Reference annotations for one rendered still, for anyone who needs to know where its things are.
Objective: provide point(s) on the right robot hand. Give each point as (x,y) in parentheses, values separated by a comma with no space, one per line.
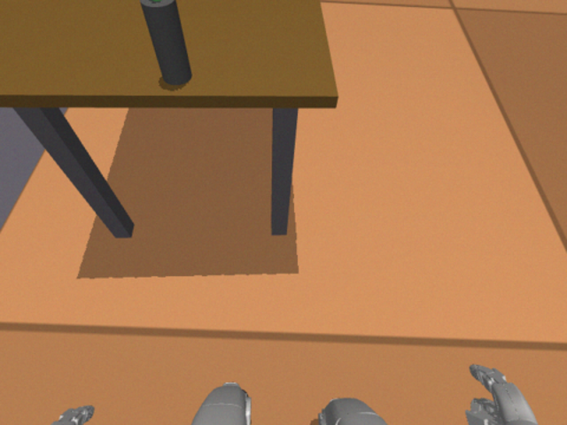
(508,401)

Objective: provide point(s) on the bottle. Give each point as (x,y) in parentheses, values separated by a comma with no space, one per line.
(163,22)

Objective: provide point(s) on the left robot hand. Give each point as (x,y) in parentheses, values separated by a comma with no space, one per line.
(76,416)

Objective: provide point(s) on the table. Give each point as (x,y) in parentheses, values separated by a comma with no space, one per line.
(99,54)

